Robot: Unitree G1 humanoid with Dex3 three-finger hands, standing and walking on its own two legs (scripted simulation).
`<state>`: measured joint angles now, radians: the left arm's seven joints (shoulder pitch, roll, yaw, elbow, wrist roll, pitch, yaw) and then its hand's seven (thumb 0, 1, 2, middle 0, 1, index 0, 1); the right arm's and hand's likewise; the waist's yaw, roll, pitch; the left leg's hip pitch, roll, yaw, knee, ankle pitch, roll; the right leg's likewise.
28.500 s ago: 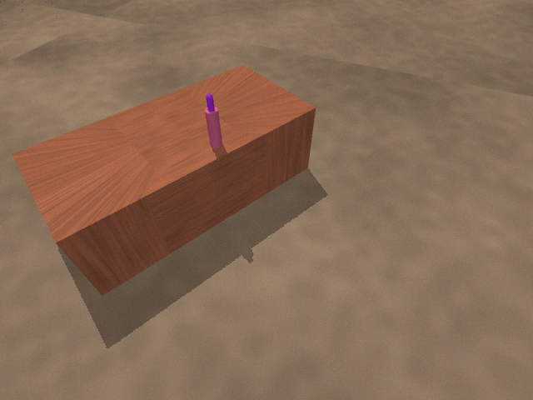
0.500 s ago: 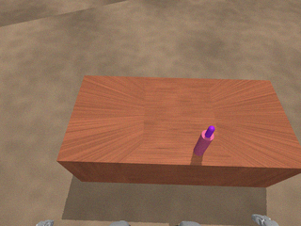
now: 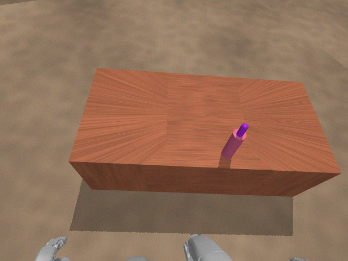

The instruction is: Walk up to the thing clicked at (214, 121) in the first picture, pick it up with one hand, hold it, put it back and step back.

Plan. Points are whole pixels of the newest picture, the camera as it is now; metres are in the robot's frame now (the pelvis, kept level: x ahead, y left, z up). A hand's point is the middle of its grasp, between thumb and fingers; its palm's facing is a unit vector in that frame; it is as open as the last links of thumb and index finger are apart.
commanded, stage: step back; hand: right
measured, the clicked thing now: (235, 140) +0.55 -0.26 -0.26
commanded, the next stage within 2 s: none
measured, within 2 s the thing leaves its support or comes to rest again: neither
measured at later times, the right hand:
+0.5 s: hand out of the picture -0.02 -0.28 -0.16, palm faces -0.03 +0.92 -0.39, open 7.3 cm
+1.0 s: hand out of the picture -0.14 -0.31 -0.15, palm faces +0.03 +0.90 -0.44, open 7.4 cm
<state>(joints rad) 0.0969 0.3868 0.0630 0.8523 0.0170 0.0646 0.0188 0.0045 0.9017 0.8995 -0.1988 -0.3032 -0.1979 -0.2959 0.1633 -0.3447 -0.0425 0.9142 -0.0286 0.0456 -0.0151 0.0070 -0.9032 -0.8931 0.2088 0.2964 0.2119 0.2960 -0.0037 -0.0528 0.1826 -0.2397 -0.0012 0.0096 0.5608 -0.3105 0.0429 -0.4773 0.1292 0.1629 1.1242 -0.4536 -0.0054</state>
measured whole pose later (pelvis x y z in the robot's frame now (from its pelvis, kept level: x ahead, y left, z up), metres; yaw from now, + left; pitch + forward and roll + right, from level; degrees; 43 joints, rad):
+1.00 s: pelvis -0.27 -0.02 -0.02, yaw -6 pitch -3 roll -1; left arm 0.21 0.40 0.09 0.87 0.03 0.06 -0.01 0.01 0.90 0.90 -0.20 -0.30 -0.20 -0.30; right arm 0.08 -0.41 -0.05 0.78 -0.03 0.03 -0.02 0.01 -0.90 -0.89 0.21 0.30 0.21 0.30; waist 0.04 0.00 0.19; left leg -0.45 0.10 0.02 0.69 -0.20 -0.02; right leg -0.23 0.02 0.07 0.69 -0.43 0.02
